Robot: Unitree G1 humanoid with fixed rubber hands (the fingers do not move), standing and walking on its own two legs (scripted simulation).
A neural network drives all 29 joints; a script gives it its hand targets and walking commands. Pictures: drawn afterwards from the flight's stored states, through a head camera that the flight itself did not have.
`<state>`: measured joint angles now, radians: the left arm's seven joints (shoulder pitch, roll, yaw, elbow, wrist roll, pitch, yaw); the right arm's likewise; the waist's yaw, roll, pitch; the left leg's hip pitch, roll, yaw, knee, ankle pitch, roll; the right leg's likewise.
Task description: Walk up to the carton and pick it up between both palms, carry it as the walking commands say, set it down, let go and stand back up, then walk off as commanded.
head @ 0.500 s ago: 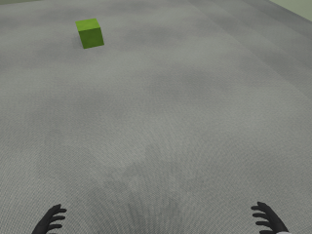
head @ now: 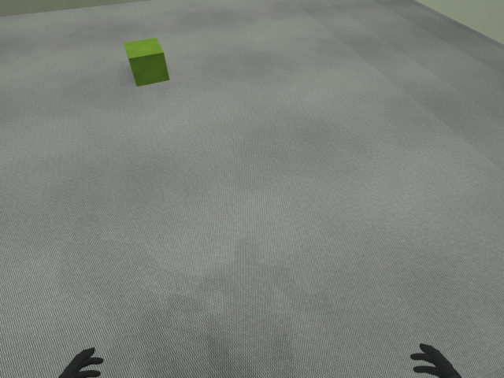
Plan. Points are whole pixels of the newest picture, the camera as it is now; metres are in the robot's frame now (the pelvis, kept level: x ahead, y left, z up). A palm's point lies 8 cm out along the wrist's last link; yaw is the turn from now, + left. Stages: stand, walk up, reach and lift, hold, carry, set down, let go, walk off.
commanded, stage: stand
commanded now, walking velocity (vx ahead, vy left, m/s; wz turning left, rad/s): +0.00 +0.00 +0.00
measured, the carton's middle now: (146, 61) +2.34 +0.79 -0.67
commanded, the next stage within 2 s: walk up in 0.92 s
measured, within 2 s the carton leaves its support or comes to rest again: neither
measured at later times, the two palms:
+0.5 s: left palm out of the picture +0.10 +0.31 -0.10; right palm out of the picture +0.10 -0.31 -0.10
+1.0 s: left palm out of the picture +0.11 +0.31 -0.10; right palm out of the picture +0.11 -0.31 -0.10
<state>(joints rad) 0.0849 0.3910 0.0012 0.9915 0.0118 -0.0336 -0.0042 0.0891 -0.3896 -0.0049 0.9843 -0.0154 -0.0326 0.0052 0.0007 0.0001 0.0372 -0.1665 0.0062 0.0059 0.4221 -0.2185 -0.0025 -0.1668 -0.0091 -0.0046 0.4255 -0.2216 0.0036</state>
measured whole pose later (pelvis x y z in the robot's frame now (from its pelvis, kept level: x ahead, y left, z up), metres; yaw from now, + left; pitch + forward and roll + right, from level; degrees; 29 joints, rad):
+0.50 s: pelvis +0.00 +0.00 +0.00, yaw +0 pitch -2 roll +0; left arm 0.08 0.40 0.00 1.06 0.01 -0.02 0.00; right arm 0.09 -0.39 -0.01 1.05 -0.01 -0.03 0.00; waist 0.00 0.00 0.04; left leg -0.14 0.01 0.00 0.36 -0.18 0.00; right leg -0.13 -0.01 -0.01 0.36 -0.19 0.00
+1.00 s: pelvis +0.01 +0.00 +0.01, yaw +0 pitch -2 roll +0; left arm 0.08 0.40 0.00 1.07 0.01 -0.02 0.00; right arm 0.08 -0.40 -0.01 1.06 -0.01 -0.02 0.00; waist 0.00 0.00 0.04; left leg -0.12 0.00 0.00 0.34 -0.18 0.00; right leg -0.12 -0.01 -0.01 0.34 -0.19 0.01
